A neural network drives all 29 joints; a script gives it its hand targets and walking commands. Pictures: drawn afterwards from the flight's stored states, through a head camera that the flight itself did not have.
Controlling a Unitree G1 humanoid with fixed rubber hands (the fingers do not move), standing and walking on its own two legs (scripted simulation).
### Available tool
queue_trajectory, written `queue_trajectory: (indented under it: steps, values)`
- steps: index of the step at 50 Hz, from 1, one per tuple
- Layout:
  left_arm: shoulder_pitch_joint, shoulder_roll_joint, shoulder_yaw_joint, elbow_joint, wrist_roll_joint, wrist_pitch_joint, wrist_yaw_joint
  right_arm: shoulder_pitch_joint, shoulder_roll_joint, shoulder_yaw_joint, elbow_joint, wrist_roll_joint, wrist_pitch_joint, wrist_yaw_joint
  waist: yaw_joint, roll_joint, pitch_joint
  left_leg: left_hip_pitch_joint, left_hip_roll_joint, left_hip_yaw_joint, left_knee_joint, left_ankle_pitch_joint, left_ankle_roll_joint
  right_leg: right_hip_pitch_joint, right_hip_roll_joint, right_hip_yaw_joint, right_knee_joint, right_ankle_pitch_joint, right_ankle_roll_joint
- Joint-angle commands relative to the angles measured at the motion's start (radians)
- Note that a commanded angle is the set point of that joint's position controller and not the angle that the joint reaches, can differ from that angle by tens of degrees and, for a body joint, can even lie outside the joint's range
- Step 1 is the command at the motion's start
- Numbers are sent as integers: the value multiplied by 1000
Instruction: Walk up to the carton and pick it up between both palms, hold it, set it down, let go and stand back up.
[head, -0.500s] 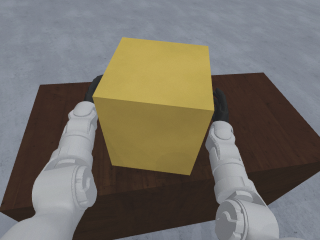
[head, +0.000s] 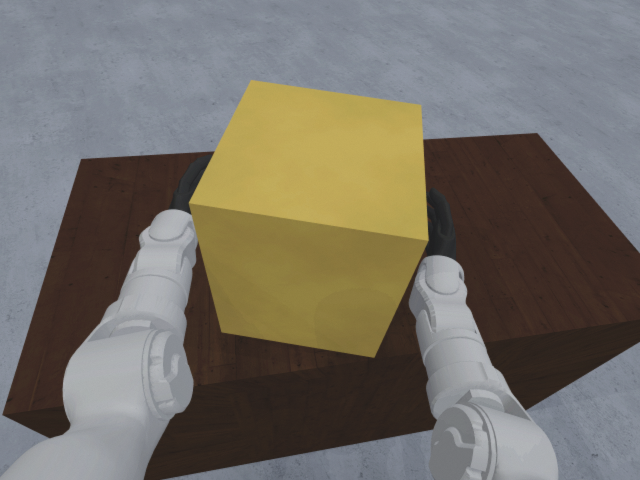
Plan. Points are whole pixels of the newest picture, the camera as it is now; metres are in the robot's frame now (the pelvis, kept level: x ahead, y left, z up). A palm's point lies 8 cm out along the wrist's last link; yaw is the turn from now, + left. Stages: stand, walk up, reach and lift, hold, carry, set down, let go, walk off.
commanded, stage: set down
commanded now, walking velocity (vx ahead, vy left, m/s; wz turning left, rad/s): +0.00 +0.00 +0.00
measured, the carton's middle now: (315, 225) +0.45 -0.01 +0.04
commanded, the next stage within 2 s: none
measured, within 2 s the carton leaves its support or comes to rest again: rests again in 0.58 s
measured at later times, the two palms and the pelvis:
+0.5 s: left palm (183, 224) +0.43 +0.17 +0.07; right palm (428, 263) +0.36 -0.15 +0.06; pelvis -0.01 +0.00 +0.00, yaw +0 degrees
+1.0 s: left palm (184, 226) +0.44 +0.17 +0.06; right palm (425, 259) +0.37 -0.15 +0.05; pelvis -0.01 +0.00 +0.00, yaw +0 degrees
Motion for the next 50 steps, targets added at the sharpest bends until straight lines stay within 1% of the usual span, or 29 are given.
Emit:
queue_trajectory:
  steps: [1, 3, 6, 11, 12, 14, 15, 16, 17, 20, 22, 24, 25, 26, 28, 30, 31, 34, 36, 37, 40, 41, 42, 45, 46, 47, 48, 49, 50]
  values:
    - [-672, -593, -178, -80, 0, -90, -182, -785, 517, 370, -72, -51, -107, 120, 9, 152, -593, 239, 10, 73, 16, 440, -90, 208, 45, -74, 66, 487, -12]
    - [-680, -588, -184, -53, -1, -103, -181, -798, 517, 356, -70, -59, -119, 120, 7, 152, -608, 230, 11, 75, 20, 428, -88, 199, 46, -75, 70, 485, -13]
    - [-688, -595, -177, -32, 7, -122, -174, -798, 518, 333, -40, -74, -135, 126, 12, 166, -617, 239, 16, 72, 27, 443, -94, 175, 50, -82, 63, 444, -21]
    - [-711, -587, -164, 3, 13, -143, -164, -805, 502, 275, 6, -99, -153, 130, 5, 184, -585, 236, 21, 73, 25, 387, -96, 127, 53, -92, 55, 359, -32]
    - [-705, -585, -156, 16, 18, -147, -163, -793, 501, 270, 16, -105, -158, 132, 8, 175, -582, 234, 21, 74, 28, 392, -98, 130, 54, -93, 56, 362, -32]
    - [-714, -584, -157, 18, 17, -159, -159, -800, 503, 260, 21, -111, -167, 131, 6, 180, -603, 235, 22, 75, 33, 388, -99, 119, 53, -95, 58, 358, -33]
    - [-718, -580, -148, 37, 21, -161, -159, -806, 497, 248, 24, -118, -169, 132, 6, 176, -600, 228, 23, 74, 31, 372, -96, 115, 51, -94, 57, 351, -33]
    - [-712, -580, -148, 43, 24, -167, -156, -798, 500, 249, 34, -117, -174, 133, 11, 178, -601, 227, 25, 73, 34, 373, -95, 111, 53, -95, 59, 352, -34]
    - [-722, -583, -148, 45, 24, -173, -154, -808, 494, 235, 37, -127, -179, 134, 3, 182, -610, 234, 26, 72, 39, 383, -101, 104, 54, -100, 61, 345, -36]
    - [-719, -570, -141, 52, 25, -189, -148, -795, 497, 227, 66, -137, -191, 134, 8, 181, -609, 234, 30, 71, 49, 398, -104, 87, 52, -101, 64, 342, -38]
    - [-715, -562, -135, 72, 37, -196, -146, -785, 495, 218, 84, -142, -195, 135, 11, 185, -597, 226, 30, 71, 49, 389, -103, 83, 53, -103, 68, 341, -37]
    - [-717, -555, -132, 78, 41, -197, -145, -775, 489, 200, 110, -144, -198, 133, 5, 196, -591, 230, 31, 68, 52, 391, -103, 69, 53, -102, 65, 327, -40]
    - [-718, -558, -133, 81, 38, -199, -143, -784, 486, 193, 104, -143, -202, 133, 5, 199, -599, 229, 31, 69, 53, 388, -105, 64, 54, -103, 64, 329, -42]
    - [-709, -552, -129, 84, 43, -202, -143, -761, 487, 194, 119, -149, -202, 133, 1, 193, -583, 225, 32, 68, 53, 387, -103, 62, 52, -102, 68, 337, -40]
    - [-706, -541, -121, 93, 49, -205, -144, -766, 490, 195, 119, -149, -205, 133, 12, 195, -582, 210, 29, 70, 54, 382, -100, 67, 48, -99, 71, 346, -39]
    - [-705, -534, -118, 97, 50, -210, -143, -758, 490, 193, 130, -149, -209, 132, 14, 192, -590, 204, 29, 71, 58, 381, -101, 69, 47, -100, 75, 356, -40]
    - [-704, -539, -123, 91, 50, -215, -141, -750, 492, 188, 138, -150, -213, 134, 6, 198, -595, 213, 30, 67, 59, 398, -103, 55, 51, -101, 76, 359, -39]
    - [-686, -518, -104, 108, 67, -217, -143, -732, 483, 185, 155, -154, -215, 129, 12, 196, -576, 204, 31, 66, 62, 399, -100, 58, 46, -98, 78, 366, -38]
    - [-680, -516, -117, 103, 61, -223, -141, -718, 480, 187, 163, -153, -222, 127, 4, 198, -580, 210, 32, 63, 67, 412, -102, 53, 49, -101, 84, 372, -37]
    - [-676, -507, -108, 105, 64, -224, -141, -715, 474, 189, 161, -153, -224, 127, 10, 195, -581, 210, 32, 65, 68, 412, -100, 52, 48, -98, 80, 378, -37]
    - [-678, -491, -104, 99, 67, -228, -138, -702, 456, 175, 181, -156, -229, 121, -1, 197, -574, 193, 29, 63, 70, 394, -101, 46, 44, -99, 85, 376, -37]
    - [-677, -482, -97, 101, 73, -230, -137, -697, 455, 177, 185, -155, -231, 121, 6, 200, -570, 192, 30, 62, 72, 394, -100, 35, 44, -98, 83, 368, -37]
    - [-668, -468, -96, 101, 73, -230, -135, -681, 439, 164, 192, -159, -233, 117, -2, 201, -557, 194, 31, 60, 72, 393, -100, 27, 44, -99, 81, 364, -35]
    - [-654, -440, -79, 106, 82, -230, -132, -667, 421, 160, 198, -154, -236, 114, 7, 192, -557, 180, 30, 63, 69, 373, -96, 28, 41, -98, 83, 367, -34]
    - [-661, -445, -76, 113, 86, -227, -133, -668, 428, 148, 208, -160, -234, 113, 2, 192, -533, 174, 30, 61, 69, 359, -95, 19, 40, -100, 83, 350, -35]
    - [-654, -406, -75, 113, 81, -229, -129, -653, 387, 139, 213, -156, -236, 109, 0, 192, -536, 175, 29, 65, 71, 354, -94, 18, 40, -100, 82, 342, -35]
    - [-659, -413, -71, 121, 86, -227, -130, -657, 397, 136, 212, -164, -236, 108, -2, 187, -521, 173, 30, 62, 68, 340, -90, 5, 39, -100, 78, 325, -34]
    - [-664, -388, -68, 111, 87, -230, -124, -648, 367, 115, 219, -164, -237, 103, -6, 200, -532, 179, 31, 63, 70, 338, -94, -9, 39, -104, 78, 320, -36]
    - [-667, -393, -59, 116, 98, -229, -124, -651, 384, 106, 225, -172, -234, 102, -2, 194, -505, 174, 30, 62, 70, 330, -90, -20, 38, -105, 74, 300, -36]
